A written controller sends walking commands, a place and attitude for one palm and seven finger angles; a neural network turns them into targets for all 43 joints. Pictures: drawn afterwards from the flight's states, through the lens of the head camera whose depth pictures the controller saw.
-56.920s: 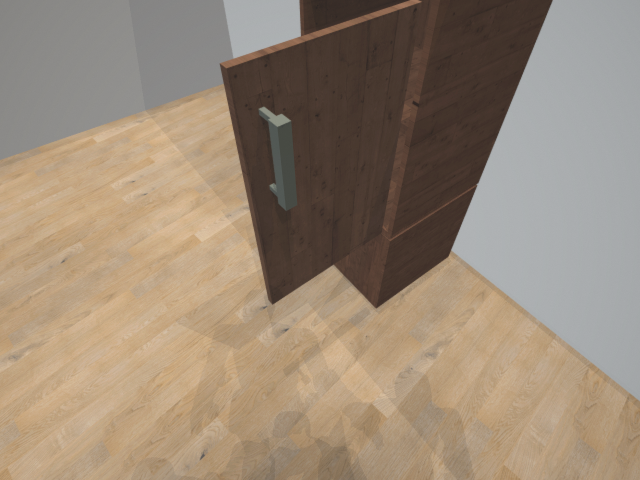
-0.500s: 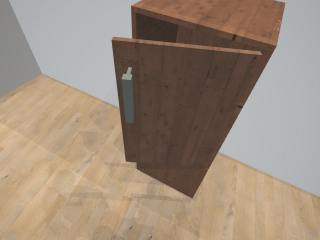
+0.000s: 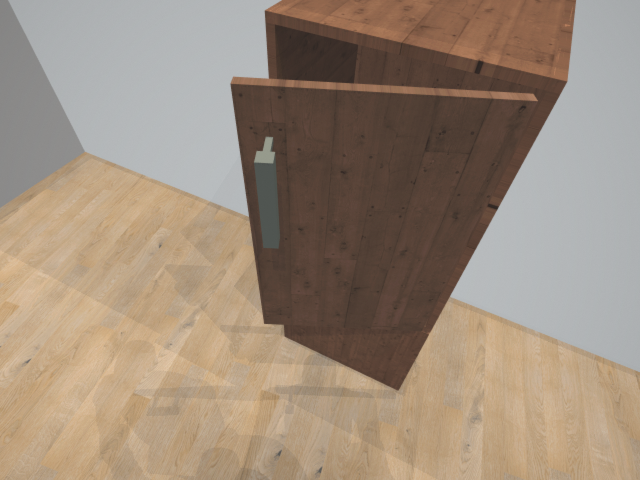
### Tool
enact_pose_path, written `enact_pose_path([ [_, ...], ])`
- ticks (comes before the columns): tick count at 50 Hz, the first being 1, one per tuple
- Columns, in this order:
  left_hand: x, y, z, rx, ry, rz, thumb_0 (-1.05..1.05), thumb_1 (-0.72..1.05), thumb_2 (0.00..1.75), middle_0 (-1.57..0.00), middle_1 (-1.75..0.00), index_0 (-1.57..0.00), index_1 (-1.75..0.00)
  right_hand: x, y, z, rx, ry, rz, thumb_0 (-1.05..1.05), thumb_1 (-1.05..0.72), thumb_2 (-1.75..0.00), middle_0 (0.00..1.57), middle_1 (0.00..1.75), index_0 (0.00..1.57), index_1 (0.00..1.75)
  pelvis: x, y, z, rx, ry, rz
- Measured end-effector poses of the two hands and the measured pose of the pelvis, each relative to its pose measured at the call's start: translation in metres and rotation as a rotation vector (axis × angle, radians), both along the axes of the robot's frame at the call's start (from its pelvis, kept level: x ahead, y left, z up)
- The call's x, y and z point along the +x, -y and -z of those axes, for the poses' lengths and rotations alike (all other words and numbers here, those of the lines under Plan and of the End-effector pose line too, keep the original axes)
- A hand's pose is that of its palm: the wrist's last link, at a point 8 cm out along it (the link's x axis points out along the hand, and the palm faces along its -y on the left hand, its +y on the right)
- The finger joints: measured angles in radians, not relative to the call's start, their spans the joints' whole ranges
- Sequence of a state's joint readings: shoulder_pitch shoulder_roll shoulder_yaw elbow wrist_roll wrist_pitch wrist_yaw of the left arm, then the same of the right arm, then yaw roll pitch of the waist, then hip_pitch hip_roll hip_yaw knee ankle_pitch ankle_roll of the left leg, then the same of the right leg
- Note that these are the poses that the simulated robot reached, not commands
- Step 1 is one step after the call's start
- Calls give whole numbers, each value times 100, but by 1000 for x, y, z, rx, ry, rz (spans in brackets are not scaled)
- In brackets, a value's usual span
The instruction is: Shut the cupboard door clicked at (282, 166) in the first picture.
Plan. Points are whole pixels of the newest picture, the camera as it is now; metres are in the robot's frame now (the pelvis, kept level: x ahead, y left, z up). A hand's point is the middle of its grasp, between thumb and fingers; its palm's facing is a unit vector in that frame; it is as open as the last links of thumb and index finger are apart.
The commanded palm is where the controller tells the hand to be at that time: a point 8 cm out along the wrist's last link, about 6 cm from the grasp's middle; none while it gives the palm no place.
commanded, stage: come to a stop and stand still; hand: left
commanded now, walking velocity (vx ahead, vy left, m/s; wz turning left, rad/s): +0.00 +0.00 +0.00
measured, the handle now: (270, 195) +0.47 +0.11 +0.09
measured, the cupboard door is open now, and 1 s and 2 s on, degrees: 24 24 24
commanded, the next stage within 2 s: look again from close up in 0.60 s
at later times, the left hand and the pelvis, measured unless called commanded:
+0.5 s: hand out of the picture -0.01 +0.14 -0.18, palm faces +0.05 -0.99 -0.13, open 7.4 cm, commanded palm none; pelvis +0.02 -0.01 +0.00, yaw +0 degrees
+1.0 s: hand out of the picture +0.02 +0.16 -0.18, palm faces +0.02 -0.97 -0.23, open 7.4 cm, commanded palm none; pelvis +0.02 -0.01 -0.01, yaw +0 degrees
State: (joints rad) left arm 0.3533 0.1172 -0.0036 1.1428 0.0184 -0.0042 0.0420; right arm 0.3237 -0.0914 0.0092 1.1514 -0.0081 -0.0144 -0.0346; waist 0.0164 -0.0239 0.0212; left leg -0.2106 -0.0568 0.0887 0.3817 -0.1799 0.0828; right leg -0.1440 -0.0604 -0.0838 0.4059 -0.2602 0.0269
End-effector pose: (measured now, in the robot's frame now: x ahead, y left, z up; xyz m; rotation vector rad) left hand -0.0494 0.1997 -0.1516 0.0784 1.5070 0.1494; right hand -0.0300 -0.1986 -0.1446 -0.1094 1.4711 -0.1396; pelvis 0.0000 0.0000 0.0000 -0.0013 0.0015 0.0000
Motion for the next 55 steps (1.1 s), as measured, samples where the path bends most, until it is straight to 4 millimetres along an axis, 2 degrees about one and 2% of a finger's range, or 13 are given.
enact_pose_path([
  [12, 16, 13, 3, -28, 13, 1, 0, 91, 90, -19, -29, -20, -30, 14, 8, -2, -26, 15, 2, 2, -92, -90, 20, 30, 20, 30, 11, 2, 0, 3, -1, 5],
  [23, 32, 13, 3, -15, 32, 7, 0, 91, 90, -19, -29, -20, -30, 21, 13, -1, -27, 16, 3, 2, -92, -90, 20, 30, 20, 30, 19, 7, 0, 3, 1, 6],
  [36, 38, 16, 2, -1, 36, 15, 0, 91, 90, -19, -29, -20, -30, 25, 19, -1, -22, 5, -5, 2, -93, -90, 20, 30, 20, 30, 22, 13, 1, -1, -1, 2],
  [41, 40, 10, 1, 20, 44, 41, 0, 91, 90, -20, -29, -20, -30, 33, 27, 7, -17, 41, -17, 2, -93, -90, 20, 30, 20, 30, 18, 11, 6, -15, -16, -9],
  [47, 53, -4, -5, 73, 83, 45, 0, 91, 90, -20, -29, -20, -30, 46, 30, 16, -7, 84, -27, 2, -93, -90, 20, 30, 20, 30, 22, 10, 9, -4, -4, -5],
  [55, 74, -5, -8, 90, 124, 68, 0, 91, 90, -19, -29, -20, -30, 57, 40, 15, -10, 108, -28, 2, -94, -90, 20, 30, 20, 30, 26, 17, 7, 11, 3, 10],
])
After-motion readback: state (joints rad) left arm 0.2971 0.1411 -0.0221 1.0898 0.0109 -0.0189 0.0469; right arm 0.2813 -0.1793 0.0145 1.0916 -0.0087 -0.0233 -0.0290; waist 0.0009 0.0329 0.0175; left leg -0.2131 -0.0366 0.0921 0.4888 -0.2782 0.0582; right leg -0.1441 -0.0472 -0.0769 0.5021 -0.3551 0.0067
